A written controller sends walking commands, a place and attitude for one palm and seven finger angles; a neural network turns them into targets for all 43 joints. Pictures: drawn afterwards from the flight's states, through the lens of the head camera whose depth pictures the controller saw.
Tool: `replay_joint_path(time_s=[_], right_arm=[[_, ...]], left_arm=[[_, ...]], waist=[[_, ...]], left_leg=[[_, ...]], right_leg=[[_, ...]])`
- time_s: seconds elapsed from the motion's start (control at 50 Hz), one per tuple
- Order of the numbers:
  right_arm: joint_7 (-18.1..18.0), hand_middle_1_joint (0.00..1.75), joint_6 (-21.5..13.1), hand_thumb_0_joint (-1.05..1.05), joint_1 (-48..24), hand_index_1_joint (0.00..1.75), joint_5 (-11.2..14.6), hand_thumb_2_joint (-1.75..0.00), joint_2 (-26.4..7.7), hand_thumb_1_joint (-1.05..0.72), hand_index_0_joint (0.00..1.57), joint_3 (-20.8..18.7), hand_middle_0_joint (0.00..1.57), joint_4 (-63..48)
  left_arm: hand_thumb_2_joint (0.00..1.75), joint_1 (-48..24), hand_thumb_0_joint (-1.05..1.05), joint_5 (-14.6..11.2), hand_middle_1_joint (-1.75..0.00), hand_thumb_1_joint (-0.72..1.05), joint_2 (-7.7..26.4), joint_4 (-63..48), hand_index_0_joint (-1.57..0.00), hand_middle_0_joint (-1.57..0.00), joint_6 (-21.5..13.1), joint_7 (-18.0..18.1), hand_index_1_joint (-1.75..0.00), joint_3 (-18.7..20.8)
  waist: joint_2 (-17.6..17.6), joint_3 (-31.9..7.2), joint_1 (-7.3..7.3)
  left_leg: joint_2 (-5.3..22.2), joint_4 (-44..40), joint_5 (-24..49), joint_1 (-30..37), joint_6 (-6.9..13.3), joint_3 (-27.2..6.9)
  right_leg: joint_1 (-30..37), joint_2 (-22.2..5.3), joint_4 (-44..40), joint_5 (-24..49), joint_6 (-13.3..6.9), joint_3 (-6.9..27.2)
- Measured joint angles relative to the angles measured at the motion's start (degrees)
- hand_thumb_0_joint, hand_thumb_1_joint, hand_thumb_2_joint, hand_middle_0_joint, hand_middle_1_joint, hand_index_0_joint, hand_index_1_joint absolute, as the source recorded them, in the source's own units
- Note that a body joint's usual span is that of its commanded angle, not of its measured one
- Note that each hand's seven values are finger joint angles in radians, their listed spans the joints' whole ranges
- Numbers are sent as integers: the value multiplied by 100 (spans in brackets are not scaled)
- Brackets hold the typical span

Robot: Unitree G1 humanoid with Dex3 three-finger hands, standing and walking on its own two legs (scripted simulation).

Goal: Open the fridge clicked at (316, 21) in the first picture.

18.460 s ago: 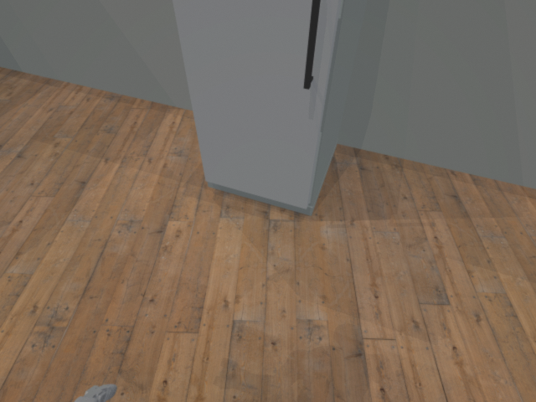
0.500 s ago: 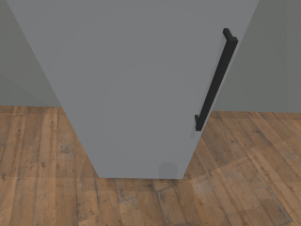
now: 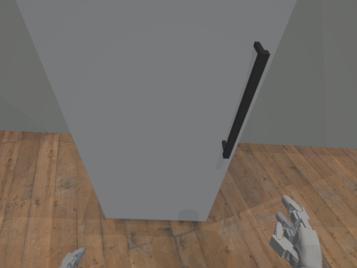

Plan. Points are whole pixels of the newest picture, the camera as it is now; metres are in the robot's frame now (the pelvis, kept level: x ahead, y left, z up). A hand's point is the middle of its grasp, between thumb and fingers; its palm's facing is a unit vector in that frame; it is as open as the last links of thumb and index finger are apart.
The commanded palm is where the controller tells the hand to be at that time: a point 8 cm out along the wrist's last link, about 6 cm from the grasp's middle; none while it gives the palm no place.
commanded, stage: raise the hand to about handle height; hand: right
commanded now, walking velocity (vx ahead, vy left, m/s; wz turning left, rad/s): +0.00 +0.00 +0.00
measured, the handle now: (239, 110) +0.48 -0.11 +0.13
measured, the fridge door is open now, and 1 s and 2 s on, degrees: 0 0 0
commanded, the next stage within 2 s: move the hooked fingers beside the handle in 1.90 s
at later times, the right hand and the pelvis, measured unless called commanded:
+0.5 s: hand (280, 241) +0.19 -0.18 +0.04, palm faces -0.14 +0.98 -0.11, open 10.3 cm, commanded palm +0.15 -0.26 +0.04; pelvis -0.02 -0.01 -0.04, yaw -1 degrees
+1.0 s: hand (329, 207) +0.24 -0.26 +0.11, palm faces +0.02 +1.00 -0.08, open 13.1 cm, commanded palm +0.21 -0.30 +0.11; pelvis +0.00 -0.01 -0.01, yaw +0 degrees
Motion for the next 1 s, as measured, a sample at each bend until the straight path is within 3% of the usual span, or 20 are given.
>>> replay_joint_path(time_s=[0.04,0.1,0.12,0.16,0.2,0.26,0.34,0.4,0.46,0.52,0.56,0.6,0.68,0.76,0.88,1.0], right_arm=[[404,36,-724,3,-253,37,128,-85,100,-84,20,-110,20,-157],[1385,40,-1650,1,-297,41,305,-83,227,-77,20,-214,20,-132],[1702,41,-1826,1,-217,42,294,-82,230,-75,21,-234,21,-79],[2114,44,-1853,1,53,45,217,-80,165,-70,21,-270,21,-11],[2217,47,-1630,1,405,48,225,-78,67,-65,22,-317,22,-43],[1958,52,-1455,1,939,52,286,-75,-41,-57,23,-497,23,-367],[1635,58,-1923,2,1157,58,405,-71,-184,-47,23,-734,23,-1133],[1877,62,-2189,2,604,62,531,-69,-205,-40,23,-652,23,-1414],[2338,66,-1816,1,-133,67,467,-66,-355,-33,23,-507,23,-1317],[2665,71,-869,1,-545,71,457,-63,-578,-26,24,-533,24,-1008],[2649,74,-277,1,-525,74,594,-61,-659,-22,25,-700,25,-925],[2457,77,43,1,-347,77,792,-59,-657,-17,25,-965,25,-1009],[2019,83,-134,1,-60,83,971,-55,-604,-8,26,-1458,26,-1370],[2106,89,-457,0,-193,89,891,-51,-656,1,26,-1600,26,-1344],[2706,98,-20,0,-680,98,851,-45,-863,16,27,-1408,27,-851],[2721,107,165,0,-1179,107,1050,-39,-1100,30,29,-1834,29,-736]], left_arm=[[90,-281,2,61,-30,92,32,-359,-20,-20,-115,-91,-30,88],[90,-669,1,124,-30,92,3,-967,-20,-20,-79,-328,-30,203],[90,-761,1,126,-30,92,5,-1172,-20,-20,-41,-390,-30,228],[90,-873,1,114,-30,91,25,-1550,-20,-20,73,-449,-30,276],[90,-912,1,97,-30,91,71,-1863,-20,-20,207,-436,-30,312],[90,-859,1,108,-30,91,92,-2105,-20,-20,264,-364,-30,340],[90,-733,1,136,-30,91,37,-1972,-20,-20,189,-279,-30,168],[90,-744,1,93,-30,91,-24,-1713,-20,-20,91,-226,-30,-110],[90,-717,1,30,-30,91,-222,-1523,-21,-20,106,-171,-30,-365],[90,-579,1,-31,-30,90,-427,-1473,-21,-21,223,-132,-30,-517],[90,-427,1,-39,-30,90,-507,-1483,-21,-21,290,-99,-30,-542],[90,-243,1,-42,-30,90,-517,-1494,-21,-21,304,-76,-30,-508],[90,66,1,-27,-30,90,-355,-1398,-21,-21,177,-69,-30,-348],[90,133,1,-43,-30,90,-30,-1235,-21,-21,19,-68,-30,-241],[90,-129,1,-107,-30,91,226,-1188,-21,-20,-165,107,-30,-207],[90,-334,1,-96,-30,91,84,-1336,-20,-20,-271,156,-30,-309]], waist=[[74,-224,59],[295,-282,90],[370,-276,88],[516,-273,26],[610,-236,-78],[626,-181,-271],[470,-199,-474],[236,-120,-504],[104,-100,-413],[52,-103,-210],[58,-121,-72],[77,-149,10],[139,-179,-44],[120,-151,-166],[83,-59,-212],[166,-34,-240]], left_leg=[[16,390,-130,-449,1,-67],[-13,957,-337,-959,37,-172],[-21,1128,-406,-1099,50,-187],[-30,1434,-534,-1366,66,-204],[-31,1661,-637,-1556,70,-181],[-36,1846,-736,-1696,81,-64],[-35,1960,-812,-1771,83,184],[-19,2003,-815,-1783,60,326],[-12,1953,-742,-1824,33,308],[-20,1750,-612,-1758,5,170],[-28,1566,-525,-1645,-16,55],[-43,1382,-455,-1496,-29,-28],[-58,1120,-388,-1230,-46,-60],[-39,981,-363,-1052,-65,31],[-24,738,-278,-745,-90,57],[-69,390,-176,-295,-62,43]], right_leg=[[-407,-8,362,-139,0,-54],[-865,-70,921,-384,23,-139],[-1001,-88,1098,-463,28,-147],[-1262,-116,1411,-601,36,-152],[-1476,-133,1669,-713,40,-118],[-1719,-156,1972,-840,36,9],[-2008,-168,2319,-959,31,269],[-2151,-150,2512,-994,13,419],[-2195,-139,2485,-941,-3,402],[-2037,-138,2216,-830,-36,254],[-1843,-134,1963,-747,-57,129],[-1638,-137,1733,-684,-66,38],[-1358,-134,1465,-626,-69,-3],[-1259,-108,1403,-607,-86,84],[-977,-75,1188,-528,-115,103],[-502,-96,814,-420,-75,78]])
